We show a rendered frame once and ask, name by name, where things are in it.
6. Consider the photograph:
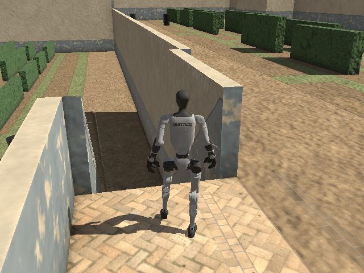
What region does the left robot forearm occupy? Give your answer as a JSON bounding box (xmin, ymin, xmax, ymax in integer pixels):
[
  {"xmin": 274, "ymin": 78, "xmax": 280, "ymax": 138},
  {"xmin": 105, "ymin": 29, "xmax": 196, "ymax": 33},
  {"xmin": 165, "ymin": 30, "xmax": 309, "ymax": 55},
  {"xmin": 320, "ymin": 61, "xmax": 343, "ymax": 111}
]
[{"xmin": 148, "ymin": 138, "xmax": 160, "ymax": 162}]

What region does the right robot hand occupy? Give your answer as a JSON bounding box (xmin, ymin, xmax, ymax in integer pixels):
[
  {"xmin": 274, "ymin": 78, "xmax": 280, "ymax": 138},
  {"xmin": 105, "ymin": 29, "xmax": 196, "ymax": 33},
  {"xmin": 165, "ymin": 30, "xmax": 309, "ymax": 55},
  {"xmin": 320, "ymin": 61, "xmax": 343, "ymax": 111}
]
[{"xmin": 204, "ymin": 157, "xmax": 217, "ymax": 169}]

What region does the robot head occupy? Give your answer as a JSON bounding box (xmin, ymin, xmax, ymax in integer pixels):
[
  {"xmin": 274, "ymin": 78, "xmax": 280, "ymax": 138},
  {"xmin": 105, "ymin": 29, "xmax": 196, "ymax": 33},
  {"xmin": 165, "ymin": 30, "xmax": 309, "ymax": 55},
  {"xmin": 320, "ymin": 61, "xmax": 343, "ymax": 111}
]
[{"xmin": 173, "ymin": 90, "xmax": 192, "ymax": 117}]

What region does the robot left thigh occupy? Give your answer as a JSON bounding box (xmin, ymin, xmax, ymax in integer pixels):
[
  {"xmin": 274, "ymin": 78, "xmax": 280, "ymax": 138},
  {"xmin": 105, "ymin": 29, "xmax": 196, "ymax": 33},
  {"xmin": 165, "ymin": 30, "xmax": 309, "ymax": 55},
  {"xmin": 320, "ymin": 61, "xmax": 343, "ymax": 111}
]
[{"xmin": 163, "ymin": 158, "xmax": 175, "ymax": 185}]

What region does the right robot upper arm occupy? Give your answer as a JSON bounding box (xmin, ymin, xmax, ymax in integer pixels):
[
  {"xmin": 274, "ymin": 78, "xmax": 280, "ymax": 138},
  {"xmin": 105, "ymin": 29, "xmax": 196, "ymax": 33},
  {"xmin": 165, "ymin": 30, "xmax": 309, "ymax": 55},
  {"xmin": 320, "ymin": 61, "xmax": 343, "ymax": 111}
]
[{"xmin": 195, "ymin": 115, "xmax": 210, "ymax": 146}]

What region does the left robot upper arm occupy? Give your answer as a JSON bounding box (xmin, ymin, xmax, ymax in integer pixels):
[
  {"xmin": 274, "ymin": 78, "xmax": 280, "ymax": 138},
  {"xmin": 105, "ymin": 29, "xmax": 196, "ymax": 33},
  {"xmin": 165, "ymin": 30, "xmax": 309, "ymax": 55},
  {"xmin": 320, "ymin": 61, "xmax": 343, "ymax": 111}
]
[{"xmin": 155, "ymin": 114, "xmax": 171, "ymax": 146}]

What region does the left robot hand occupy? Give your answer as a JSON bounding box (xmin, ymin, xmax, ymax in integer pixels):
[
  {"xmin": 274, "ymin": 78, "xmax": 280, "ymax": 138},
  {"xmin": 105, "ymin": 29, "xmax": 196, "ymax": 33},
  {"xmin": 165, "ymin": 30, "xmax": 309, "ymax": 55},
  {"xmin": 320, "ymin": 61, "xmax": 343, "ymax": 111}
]
[{"xmin": 146, "ymin": 160, "xmax": 160, "ymax": 173}]

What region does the right robot forearm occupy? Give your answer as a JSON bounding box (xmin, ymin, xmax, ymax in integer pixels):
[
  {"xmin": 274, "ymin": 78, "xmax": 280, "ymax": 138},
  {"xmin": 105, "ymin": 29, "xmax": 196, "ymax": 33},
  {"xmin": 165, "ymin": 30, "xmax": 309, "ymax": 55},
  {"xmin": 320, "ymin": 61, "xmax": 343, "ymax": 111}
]
[{"xmin": 205, "ymin": 138, "xmax": 216, "ymax": 159}]

